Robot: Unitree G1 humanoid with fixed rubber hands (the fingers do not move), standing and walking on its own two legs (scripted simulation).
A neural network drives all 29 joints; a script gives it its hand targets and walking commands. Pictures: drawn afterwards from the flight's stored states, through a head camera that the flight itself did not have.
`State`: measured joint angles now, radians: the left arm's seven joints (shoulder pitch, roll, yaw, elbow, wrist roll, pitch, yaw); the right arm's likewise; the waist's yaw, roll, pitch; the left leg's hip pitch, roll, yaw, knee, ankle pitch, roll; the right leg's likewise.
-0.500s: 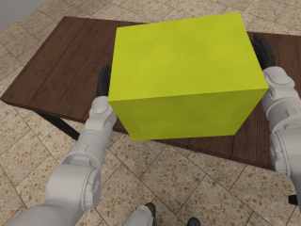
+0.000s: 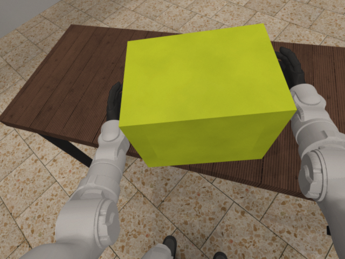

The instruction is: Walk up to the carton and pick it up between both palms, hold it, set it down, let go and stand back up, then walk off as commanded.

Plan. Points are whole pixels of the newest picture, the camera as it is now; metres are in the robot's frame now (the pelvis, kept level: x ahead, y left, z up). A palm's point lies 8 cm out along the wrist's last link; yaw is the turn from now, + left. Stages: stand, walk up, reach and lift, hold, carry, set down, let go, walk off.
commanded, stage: reach and lift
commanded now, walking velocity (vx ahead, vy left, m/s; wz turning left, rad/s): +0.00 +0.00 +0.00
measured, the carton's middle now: (199, 103) +0.47 +0.06 +0.01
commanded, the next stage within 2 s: none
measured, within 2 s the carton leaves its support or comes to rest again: leaves its support in 1.22 s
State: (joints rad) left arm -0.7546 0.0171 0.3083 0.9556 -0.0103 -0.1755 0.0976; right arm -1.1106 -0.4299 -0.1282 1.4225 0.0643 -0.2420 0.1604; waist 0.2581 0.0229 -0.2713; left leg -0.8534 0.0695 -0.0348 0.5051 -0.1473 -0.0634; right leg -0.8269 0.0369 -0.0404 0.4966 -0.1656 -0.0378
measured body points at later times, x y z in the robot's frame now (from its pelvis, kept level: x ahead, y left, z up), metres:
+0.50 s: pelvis +0.02 +0.01 +0.01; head +0.14 -0.01 +0.45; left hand +0.40 +0.25 +0.03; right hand +0.54 -0.13 +0.06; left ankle +0.02 +0.15 -0.72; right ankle +0.01 -0.10 -0.72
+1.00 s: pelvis +0.00 +0.01 +0.01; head +0.11 +0.00 +0.45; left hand +0.38 +0.25 +0.03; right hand +0.52 -0.13 +0.07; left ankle +0.02 +0.15 -0.72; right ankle +0.01 -0.10 -0.72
